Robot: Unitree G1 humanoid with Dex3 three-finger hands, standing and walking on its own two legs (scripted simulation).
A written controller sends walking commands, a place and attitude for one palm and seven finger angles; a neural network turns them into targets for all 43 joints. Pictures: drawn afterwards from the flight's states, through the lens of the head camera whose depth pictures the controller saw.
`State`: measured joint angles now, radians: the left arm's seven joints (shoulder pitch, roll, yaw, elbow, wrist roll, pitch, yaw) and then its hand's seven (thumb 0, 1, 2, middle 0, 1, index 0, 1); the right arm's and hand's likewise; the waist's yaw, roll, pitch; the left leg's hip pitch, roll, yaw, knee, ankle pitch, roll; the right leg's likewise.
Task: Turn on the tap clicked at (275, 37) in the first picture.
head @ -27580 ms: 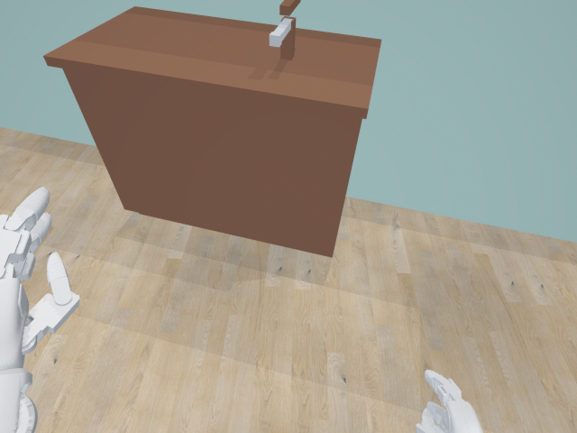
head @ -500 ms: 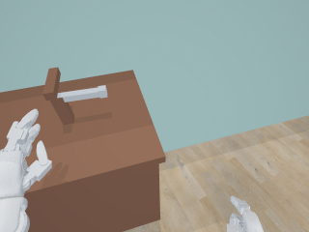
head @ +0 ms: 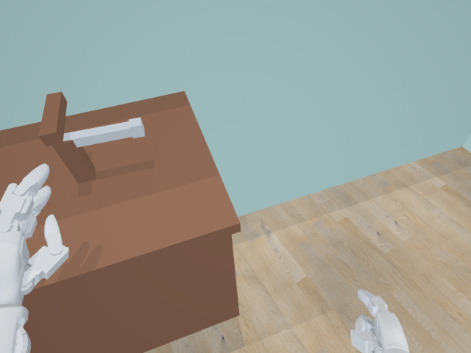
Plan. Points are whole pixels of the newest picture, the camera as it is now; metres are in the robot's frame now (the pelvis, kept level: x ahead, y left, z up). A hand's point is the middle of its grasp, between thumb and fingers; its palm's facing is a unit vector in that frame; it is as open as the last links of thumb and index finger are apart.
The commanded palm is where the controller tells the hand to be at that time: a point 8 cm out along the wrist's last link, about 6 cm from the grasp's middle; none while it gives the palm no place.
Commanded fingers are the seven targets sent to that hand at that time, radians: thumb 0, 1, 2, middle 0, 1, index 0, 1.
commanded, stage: step back with the hand held close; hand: left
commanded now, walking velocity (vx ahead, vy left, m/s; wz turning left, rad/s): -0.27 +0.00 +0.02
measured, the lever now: (136, 127) +0.50 +0.24 +0.12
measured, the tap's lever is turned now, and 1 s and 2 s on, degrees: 86 86 86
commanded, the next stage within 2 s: stop stepping back and stand still in 1.12 s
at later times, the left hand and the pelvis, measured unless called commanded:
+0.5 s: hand (14, 303) +0.14 +0.26 +0.15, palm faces +0.41 -0.80 -0.44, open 7.4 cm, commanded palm +0.09 +0.30 +0.18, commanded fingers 0.00 0.90 0.90 -0.20 -0.30 -0.20 -0.30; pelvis -0.06 +0.01 -0.01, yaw +2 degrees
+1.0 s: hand out of the picture +0.08 +0.25 +0.16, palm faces +0.42 -0.82 -0.40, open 7.4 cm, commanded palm +0.03 +0.28 +0.18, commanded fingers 0.00 0.90 0.90 -0.20 -0.30 -0.20 -0.30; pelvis -0.13 +0.00 -0.01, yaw +0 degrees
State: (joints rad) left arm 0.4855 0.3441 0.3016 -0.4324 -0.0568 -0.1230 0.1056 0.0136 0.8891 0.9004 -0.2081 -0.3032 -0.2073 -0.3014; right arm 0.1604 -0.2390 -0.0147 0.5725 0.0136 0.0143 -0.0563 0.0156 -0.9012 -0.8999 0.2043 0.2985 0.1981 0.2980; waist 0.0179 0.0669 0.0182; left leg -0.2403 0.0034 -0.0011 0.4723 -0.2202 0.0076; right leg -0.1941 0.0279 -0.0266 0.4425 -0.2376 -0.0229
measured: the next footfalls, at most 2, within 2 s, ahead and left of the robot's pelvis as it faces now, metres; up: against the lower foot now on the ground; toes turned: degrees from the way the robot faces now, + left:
right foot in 1.02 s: -0.14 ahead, -0.11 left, +0.00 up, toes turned +3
left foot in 1.28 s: -0.17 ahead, +0.11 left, +0.00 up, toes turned +1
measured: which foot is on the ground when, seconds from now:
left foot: down 0.00-1.00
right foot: down 0.00-0.80, up 0.82-1.00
